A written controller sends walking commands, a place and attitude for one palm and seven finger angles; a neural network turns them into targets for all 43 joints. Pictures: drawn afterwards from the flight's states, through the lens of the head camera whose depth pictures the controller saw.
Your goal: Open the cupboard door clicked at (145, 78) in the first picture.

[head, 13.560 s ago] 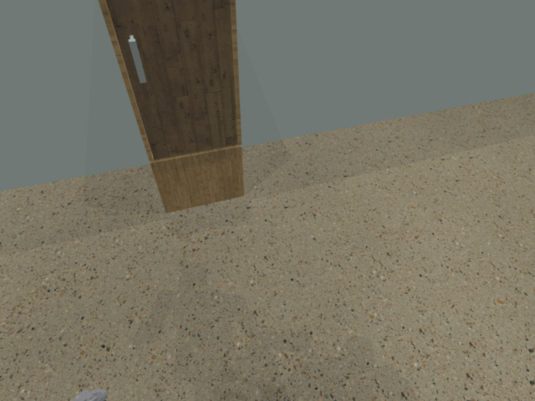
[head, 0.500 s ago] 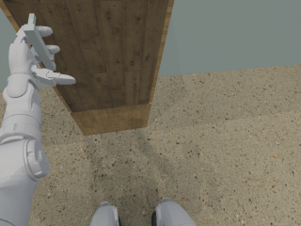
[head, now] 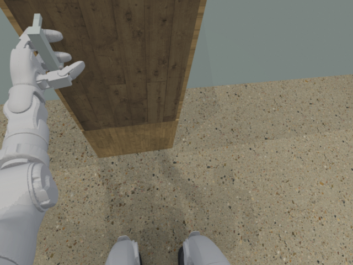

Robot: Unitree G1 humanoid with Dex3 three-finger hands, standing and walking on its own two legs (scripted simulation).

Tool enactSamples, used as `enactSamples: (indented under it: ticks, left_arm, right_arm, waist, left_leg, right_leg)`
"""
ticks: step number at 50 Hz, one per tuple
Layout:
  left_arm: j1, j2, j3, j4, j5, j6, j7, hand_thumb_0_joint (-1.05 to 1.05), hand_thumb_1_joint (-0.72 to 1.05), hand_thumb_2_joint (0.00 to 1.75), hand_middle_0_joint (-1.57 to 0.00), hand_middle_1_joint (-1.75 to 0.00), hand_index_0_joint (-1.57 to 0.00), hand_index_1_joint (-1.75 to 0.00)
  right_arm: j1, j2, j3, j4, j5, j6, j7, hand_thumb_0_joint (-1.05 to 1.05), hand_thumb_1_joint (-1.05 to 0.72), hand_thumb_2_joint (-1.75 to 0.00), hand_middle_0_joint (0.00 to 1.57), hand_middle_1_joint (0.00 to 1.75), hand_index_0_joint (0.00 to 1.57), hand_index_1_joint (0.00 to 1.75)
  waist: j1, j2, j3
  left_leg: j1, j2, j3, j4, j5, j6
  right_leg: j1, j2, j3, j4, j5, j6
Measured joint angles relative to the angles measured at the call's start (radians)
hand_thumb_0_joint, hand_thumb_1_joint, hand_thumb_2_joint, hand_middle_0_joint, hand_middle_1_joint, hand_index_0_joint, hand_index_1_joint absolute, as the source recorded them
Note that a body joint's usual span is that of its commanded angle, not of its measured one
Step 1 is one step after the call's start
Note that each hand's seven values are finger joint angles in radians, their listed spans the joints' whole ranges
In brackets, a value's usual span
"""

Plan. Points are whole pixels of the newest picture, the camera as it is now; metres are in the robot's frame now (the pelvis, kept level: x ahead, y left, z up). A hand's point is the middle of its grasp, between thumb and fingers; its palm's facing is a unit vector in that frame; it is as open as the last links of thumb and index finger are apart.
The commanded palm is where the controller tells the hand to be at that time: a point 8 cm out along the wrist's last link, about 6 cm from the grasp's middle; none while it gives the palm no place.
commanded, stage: close the thumb around the handle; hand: left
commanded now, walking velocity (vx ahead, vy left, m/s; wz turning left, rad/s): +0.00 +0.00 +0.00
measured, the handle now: (49, 50) +0.57 +0.22 +0.09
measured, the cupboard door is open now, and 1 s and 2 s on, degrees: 0 29 46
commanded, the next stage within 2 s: pull the door open along its arc in 0.28 s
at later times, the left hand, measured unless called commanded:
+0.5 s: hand (62, 71) +0.52 +0.19 +0.08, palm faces +0.08 -1.00 -0.01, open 5.6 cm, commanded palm +0.48 +0.23 +0.08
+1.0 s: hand (96, 131) +0.37 +0.12 +0.09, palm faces +0.25 -0.96 +0.11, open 6.2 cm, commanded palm +0.31 +0.18 +0.08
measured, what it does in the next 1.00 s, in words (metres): stands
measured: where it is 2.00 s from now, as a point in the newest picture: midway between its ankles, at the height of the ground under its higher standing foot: outside the picture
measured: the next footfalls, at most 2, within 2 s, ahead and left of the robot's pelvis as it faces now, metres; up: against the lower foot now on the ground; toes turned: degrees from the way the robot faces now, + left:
none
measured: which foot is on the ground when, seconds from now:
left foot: down 0.00-1.00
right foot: down 0.00-1.00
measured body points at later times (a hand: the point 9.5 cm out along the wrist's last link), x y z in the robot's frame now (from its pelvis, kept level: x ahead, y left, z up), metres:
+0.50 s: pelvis +0.00 +0.00 +0.00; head +0.12 +0.02 +0.43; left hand +0.51 +0.25 +0.08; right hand -0.01 -0.26 -0.11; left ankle +0.01 +0.11 -0.67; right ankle +0.00 -0.12 -0.67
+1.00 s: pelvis +0.02 +0.00 +0.02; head +0.07 +0.00 +0.47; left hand +0.35 +0.17 +0.08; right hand +0.15 -0.24 -0.08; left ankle +0.01 +0.11 -0.67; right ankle +0.00 -0.12 -0.67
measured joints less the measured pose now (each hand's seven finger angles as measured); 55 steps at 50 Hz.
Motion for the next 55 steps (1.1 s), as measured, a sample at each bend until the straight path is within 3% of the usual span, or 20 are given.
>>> enactSamples:
  ticks: [8, 12, 22, 28, 35, 41, 43, 47, 51, 55]
  left_arm:
    - [0.038, -0.013, 0.004, -0.010, -0.007, 0.002, -0.003, 0.00, 0.63, 0.79, -0.38, -1.32, -0.38, -1.32]
    - [0.029, -0.023, -0.020, -0.007, -0.001, 0.001, -0.001, 0.00, 0.75, 0.84, -0.39, -1.34, -0.39, -1.33]
    - [0.015, -0.021, -0.008, 0.002, 0.001, -0.012, 0.020, 0.01, 0.75, 0.84, -0.37, -1.35, -0.38, -1.35]
    - [0.078, -0.046, -0.015, -0.060, -0.022, -0.007, 0.024, 0.01, 0.76, 0.82, -0.36, -1.35, -0.36, -1.35]
    - [0.254, -0.127, -0.047, -0.222, -0.067, 0.001, 0.020, 0.00, 0.75, 0.77, -0.36, -1.35, -0.35, -1.35]
    - [0.494, -0.234, -0.131, -0.465, -0.112, 0.014, 0.037, 0.00, 0.73, 0.75, -0.35, -1.35, -0.34, -1.34]
    - [0.574, -0.295, -0.174, -0.569, -0.119, 0.031, 0.099, 0.01, 0.73, 0.75, -0.35, -1.34, -0.34, -1.32]
    - [0.724, -0.444, -0.264, -0.768, -0.101, 0.053, 0.293, 0.02, 0.71, 0.73, -0.33, -1.34, -0.35, -1.29]
    - [0.850, -0.549, -0.369, -0.911, -0.030, 0.074, 0.455, 0.03, 0.69, 0.72, -0.33, -1.33, -0.35, -1.29]
    - [0.947, -0.613, -0.473, -1.006, 0.049, 0.115, 0.583, 0.03, 0.67, 0.70, -0.34, -1.31, -0.35, -1.30]
  right_arm:
    - [0.009, 0.001, -0.002, -0.003, 0.004, 0.011, 0.003, 0.00, -0.90, -0.90, 0.20, 0.30, 0.20, 0.30]
    - [0.006, 0.001, -0.003, -0.002, 0.004, 0.007, 0.003, 0.00, -0.90, -0.90, 0.20, 0.30, 0.20, 0.30]
    - [-0.008, -0.001, -0.004, 0.000, 0.000, -0.001, 0.002, 0.00, -0.90, -0.90, 0.20, 0.30, 0.20, 0.30]
    - [0.002, -0.001, -0.010, -0.006, 0.003, 0.008, 0.008, 0.00, -0.90, -0.90, 0.20, 0.30, 0.20, 0.30]
    - [0.011, 0.006, -0.022, -0.025, 0.020, 0.025, 0.018, 0.00, -0.90, -0.90, 0.20, 0.30, 0.20, 0.30]
    - [-0.008, 0.014, -0.036, -0.055, 0.037, 0.017, 0.031, 0.00, -0.90, -0.90, 0.20, 0.30, 0.20, 0.30]
    - [-0.022, 0.017, -0.044, -0.064, 0.035, 0.003, 0.035, 0.01, -0.90, -0.90, 0.20, 0.30, 0.20, 0.30]
    - [-0.077, 0.026, -0.049, -0.078, 0.019, -0.024, 0.055, 0.01, -0.90, -0.90, 0.20, 0.30, 0.20, 0.30]
    - [-0.140, 0.049, -0.044, -0.102, -0.003, -0.030, 0.070, 0.01, -0.90, -0.90, 0.20, 0.30, 0.20, 0.30]
    - [-0.192, 0.075, -0.033, -0.128, -0.021, -0.021, 0.074, 0.01, -0.90, -0.90, 0.20, 0.30, 0.20, 0.30]
  waist:
    - [0.006, 0.002, -0.007]
    - [0.007, 0.002, -0.004]
    - [0.001, 0.000, -0.002]
    - [0.014, 0.003, -0.009]
    - [0.045, 0.005, -0.027]
    - [0.081, 0.004, -0.047]
    - [0.102, 0.004, -0.051]
    - [0.132, 0.003, -0.050]
    - [0.151, -0.006, -0.048]
    - [0.164, -0.013, -0.045]
  left_leg:
    - [0.027, 0.001, 0.006, -0.012, -0.002, 0.002]
    - [0.025, -0.003, 0.001, -0.010, 0.000, 0.003]
    - [0.008, -0.003, 0.002, 0.003, 0.002, 0.003]
    - [0.028, -0.001, 0.012, -0.011, 0.003, 0.002]
    - [0.104, 0.000, 0.030, -0.056, 0.003, 0.002]
    - [0.191, -0.005, 0.040, -0.108, 0.006, 0.000]
    - [0.216, -0.006, 0.043, -0.120, 0.007, -0.001]
    - [0.254, -0.015, 0.044, -0.135, 0.009, -0.003]
    - [0.283, -0.024, 0.044, -0.138, 0.009, -0.008]
    - [0.311, -0.028, 0.036, -0.138, 0.007, -0.018]
  right_leg:
    - [0.025, 0.001, 0.007, -0.013, 0.001, 0.003]
    - [0.027, -0.001, 0.002, -0.013, 0.002, 0.003]
    - [0.006, -0.002, 0.003, 0.005, 0.001, 0.003]
    - [0.020, 0.000, 0.014, -0.005, 0.004, 0.002]
    - [0.085, 0.002, 0.030, -0.043, 0.006, 0.003]
    - [0.167, -0.001, 0.039, -0.087, 0.009, 0.004]
    - [0.191, -0.002, 0.042, -0.099, 0.009, 0.004]
    - [0.225, -0.011, 0.042, -0.102, 0.004, 0.005]
    - [0.247, -0.019, 0.042, -0.085, -0.010, 0.000]
    - [0.270, -0.023, 0.034, -0.068, -0.025, -0.010]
